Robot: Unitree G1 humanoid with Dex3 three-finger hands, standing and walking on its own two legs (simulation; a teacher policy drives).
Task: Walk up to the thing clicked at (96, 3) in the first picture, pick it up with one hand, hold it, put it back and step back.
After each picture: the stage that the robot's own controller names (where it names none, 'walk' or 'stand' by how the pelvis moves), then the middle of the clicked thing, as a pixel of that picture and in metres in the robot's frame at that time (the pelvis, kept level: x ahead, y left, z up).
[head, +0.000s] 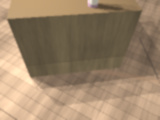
stand; out of the picture +1.06 -0.08 +0.01
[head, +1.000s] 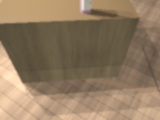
walk; out of the picture +0.95 +0.01 +0.04
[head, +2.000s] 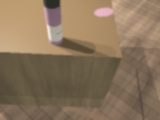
walk; (53, 20) +0.64 +0.18 +0.03
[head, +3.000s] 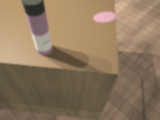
stand; (39, 28) +0.54 +0.19 +0.06
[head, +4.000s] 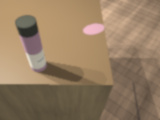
stand; (33, 47) +0.49 +0.20 +0.02
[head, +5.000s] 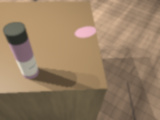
stand; (23, 54) +0.46 +0.22 +0.02
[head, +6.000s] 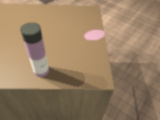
stand; (36, 52) +0.49 +0.19 +0.01
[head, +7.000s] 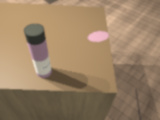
stand; (39, 53) +0.48 +0.18 +0.01
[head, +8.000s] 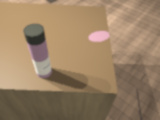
stand; (39, 54) +0.48 +0.18 +0.01
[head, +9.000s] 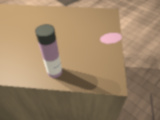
rise first; (50, 53) +0.48 +0.17 +0.01
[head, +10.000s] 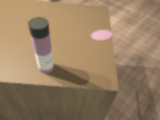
go down; (42, 48) +0.51 +0.15 +0.02
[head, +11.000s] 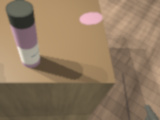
go down; (26, 39) +0.47 +0.16 +0.05
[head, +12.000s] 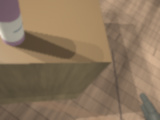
close in; (5, 9) +0.50 +0.16 +0.09
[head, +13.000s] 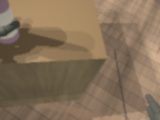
close; out of the picture +0.53 +0.18 +0.11
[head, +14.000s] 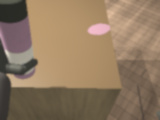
lift; (17, 41) +0.37 +0.17 +0.19
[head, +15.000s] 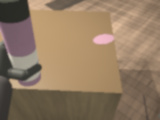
hold; (21, 45) +0.32 +0.16 +0.22
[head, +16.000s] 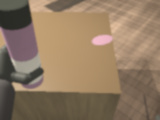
hold; (23, 49) +0.32 +0.15 +0.22
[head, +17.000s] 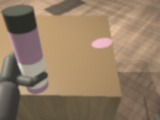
hold; (29, 54) +0.33 +0.15 +0.19
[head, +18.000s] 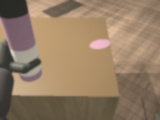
crouch; (22, 41) +0.36 +0.16 +0.22
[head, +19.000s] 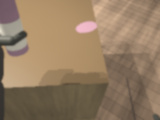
crouch; (6, 15) +0.47 +0.19 +0.19
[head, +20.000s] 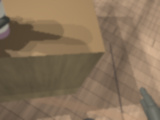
lower; out of the picture +0.54 +0.18 +0.11
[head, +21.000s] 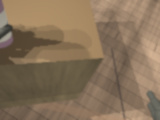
lower; out of the picture +0.53 +0.18 +0.10
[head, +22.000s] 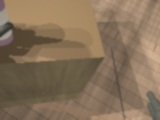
lower; out of the picture +0.53 +0.18 +0.11
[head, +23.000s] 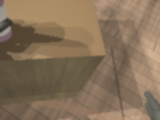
lower; out of the picture +0.53 +0.18 +0.11
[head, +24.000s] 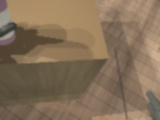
loosen; out of the picture +0.53 +0.18 +0.11
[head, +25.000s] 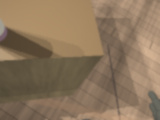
rise; out of the picture +0.50 +0.21 +0.11
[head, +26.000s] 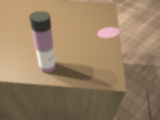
sink last; (44, 44) +0.50 +0.18 +0.05
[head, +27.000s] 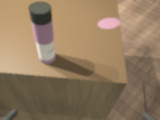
stand; (44, 36) +0.50 +0.16 +0.05
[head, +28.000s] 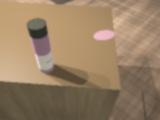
stand; (42, 48) +0.51 +0.18 +0.02
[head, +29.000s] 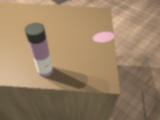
stand; (40, 52) +0.49 +0.18 +0.01
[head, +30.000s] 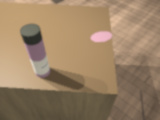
stand; (37, 53) +0.48 +0.19 +0.01
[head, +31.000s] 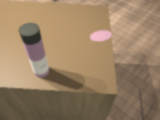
stand; (36, 53) +0.48 +0.20 +0.01
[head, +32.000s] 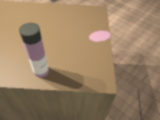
stand; (36, 53) +0.48 +0.19 +0.01
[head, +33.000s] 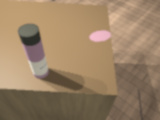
walk; (35, 54) +0.47 +0.19 +0.01
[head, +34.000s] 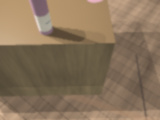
walk; (40, 10) +0.67 +0.21 +0.02
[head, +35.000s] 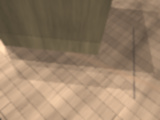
walk; out of the picture +1.06 +0.15 +0.04
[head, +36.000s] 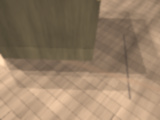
stand; out of the picture +1.13 +0.20 +0.04
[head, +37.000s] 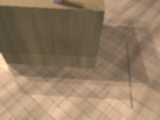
stand; out of the picture +1.10 +0.18 +0.01
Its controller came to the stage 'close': yes
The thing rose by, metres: 0.20
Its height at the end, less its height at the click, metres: +0.00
